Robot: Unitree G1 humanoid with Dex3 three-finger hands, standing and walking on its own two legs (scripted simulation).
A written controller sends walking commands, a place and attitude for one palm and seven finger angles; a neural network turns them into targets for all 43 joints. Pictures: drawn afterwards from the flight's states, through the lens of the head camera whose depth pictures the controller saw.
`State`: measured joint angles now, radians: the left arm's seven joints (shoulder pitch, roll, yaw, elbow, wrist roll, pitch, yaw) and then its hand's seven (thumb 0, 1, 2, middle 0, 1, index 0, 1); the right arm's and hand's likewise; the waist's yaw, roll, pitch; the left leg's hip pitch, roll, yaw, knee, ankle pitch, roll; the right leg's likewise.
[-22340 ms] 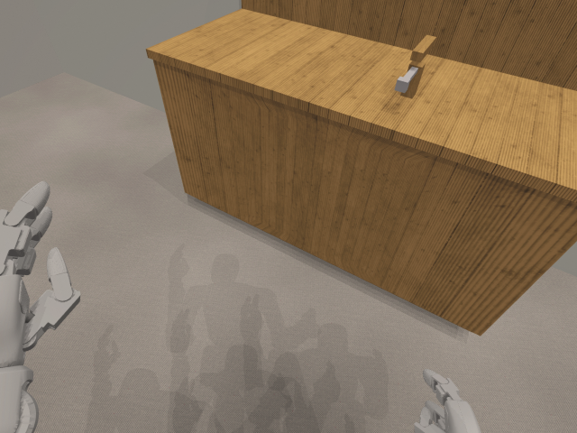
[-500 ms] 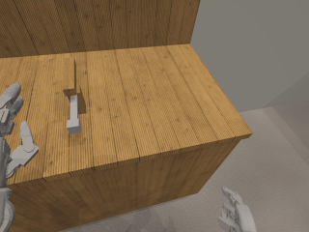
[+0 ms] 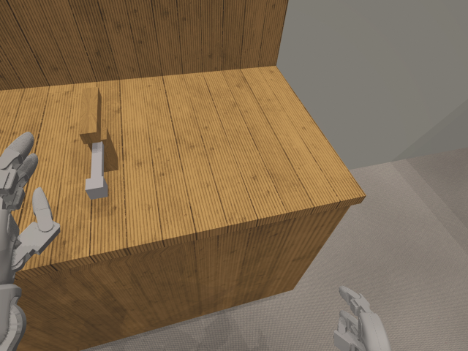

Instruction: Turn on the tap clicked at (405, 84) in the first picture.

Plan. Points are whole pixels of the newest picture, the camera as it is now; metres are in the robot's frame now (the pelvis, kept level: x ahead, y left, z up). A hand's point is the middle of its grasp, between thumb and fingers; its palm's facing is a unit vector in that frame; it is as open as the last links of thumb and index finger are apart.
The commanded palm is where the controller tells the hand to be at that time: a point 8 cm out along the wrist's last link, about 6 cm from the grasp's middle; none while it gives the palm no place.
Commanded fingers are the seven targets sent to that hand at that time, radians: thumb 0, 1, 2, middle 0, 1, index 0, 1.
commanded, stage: shuffle to correct the standing spot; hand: left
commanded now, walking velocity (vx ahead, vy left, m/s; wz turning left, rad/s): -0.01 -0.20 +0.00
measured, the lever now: (96, 188) +0.34 +0.28 +0.07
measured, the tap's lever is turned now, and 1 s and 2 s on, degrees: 0 0 0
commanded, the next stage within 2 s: come to a stop and stand still in 0.30 s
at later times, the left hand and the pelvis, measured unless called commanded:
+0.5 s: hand (101, 232) +0.22 +0.20 +0.15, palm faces +0.35 -0.86 -0.37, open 7.4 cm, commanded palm +0.16 +0.23 +0.17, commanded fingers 0.00 0.90 0.90 -0.20 -0.30 -0.20 -0.30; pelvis +0.00 -0.05 -0.01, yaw +0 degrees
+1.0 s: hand (63, 217) +0.24 +0.26 +0.14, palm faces +0.33 -0.86 -0.38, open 7.4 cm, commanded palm +0.18 +0.29 +0.17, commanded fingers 0.00 0.90 0.90 -0.20 -0.30 -0.20 -0.30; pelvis +0.02 +0.01 -0.01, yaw +1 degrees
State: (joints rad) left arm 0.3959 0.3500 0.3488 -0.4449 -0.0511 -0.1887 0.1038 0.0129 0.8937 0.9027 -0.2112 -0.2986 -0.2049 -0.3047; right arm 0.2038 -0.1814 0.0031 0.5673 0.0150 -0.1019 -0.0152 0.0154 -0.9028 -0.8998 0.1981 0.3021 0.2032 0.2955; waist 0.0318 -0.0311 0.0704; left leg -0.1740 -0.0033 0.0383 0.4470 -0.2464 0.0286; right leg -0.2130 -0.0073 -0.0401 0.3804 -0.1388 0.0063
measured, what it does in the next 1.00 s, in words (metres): stands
